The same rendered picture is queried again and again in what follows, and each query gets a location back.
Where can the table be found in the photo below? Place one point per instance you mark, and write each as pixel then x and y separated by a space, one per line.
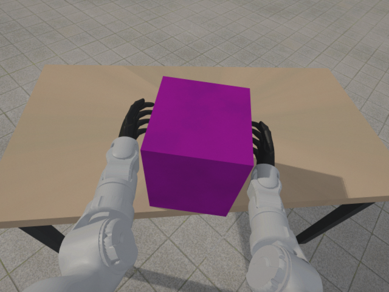
pixel 325 150

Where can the robot right forearm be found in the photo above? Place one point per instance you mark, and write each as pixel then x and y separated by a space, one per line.
pixel 267 216

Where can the right robot hand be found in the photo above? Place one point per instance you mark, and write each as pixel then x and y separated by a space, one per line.
pixel 265 148

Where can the robot left forearm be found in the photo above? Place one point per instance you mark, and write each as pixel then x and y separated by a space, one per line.
pixel 116 188

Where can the left robot upper arm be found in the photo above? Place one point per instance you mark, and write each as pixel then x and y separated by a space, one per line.
pixel 93 258

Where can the carton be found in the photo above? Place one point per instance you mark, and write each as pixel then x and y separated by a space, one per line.
pixel 198 150

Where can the left robot hand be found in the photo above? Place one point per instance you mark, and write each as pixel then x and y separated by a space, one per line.
pixel 131 122

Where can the right robot upper arm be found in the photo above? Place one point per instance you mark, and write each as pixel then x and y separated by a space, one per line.
pixel 275 269

